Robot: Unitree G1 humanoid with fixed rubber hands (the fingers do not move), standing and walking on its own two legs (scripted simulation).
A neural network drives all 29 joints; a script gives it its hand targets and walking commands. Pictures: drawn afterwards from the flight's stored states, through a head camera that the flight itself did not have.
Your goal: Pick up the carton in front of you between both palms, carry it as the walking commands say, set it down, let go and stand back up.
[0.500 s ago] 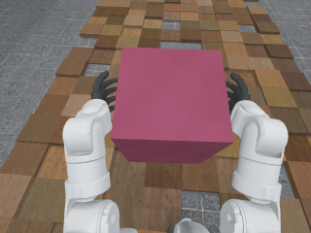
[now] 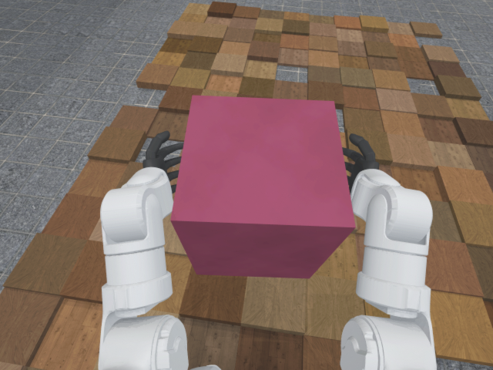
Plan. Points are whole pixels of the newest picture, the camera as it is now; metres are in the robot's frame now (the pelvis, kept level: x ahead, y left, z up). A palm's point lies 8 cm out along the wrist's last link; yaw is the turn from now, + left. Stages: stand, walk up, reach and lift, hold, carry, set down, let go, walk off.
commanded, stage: carry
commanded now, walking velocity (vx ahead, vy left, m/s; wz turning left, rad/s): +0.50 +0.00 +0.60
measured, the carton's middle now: (257, 197) +0.36 -0.01 +0.07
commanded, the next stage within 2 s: none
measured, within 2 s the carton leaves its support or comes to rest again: neither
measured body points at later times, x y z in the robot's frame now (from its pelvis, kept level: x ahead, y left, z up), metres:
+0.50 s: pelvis +0.33 -0.01 +0.02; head +0.38 +0.02 +0.47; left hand +0.67 +0.18 +0.13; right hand +0.70 -0.12 +0.13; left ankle +0.26 +0.08 -0.61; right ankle +0.38 -0.11 -0.69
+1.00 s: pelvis +0.64 +0.01 +0.04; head +0.67 +0.04 +0.48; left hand +1.04 +0.03 +0.17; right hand +0.92 -0.26 +0.18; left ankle +0.51 +0.13 -0.69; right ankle +0.72 -0.12 -0.66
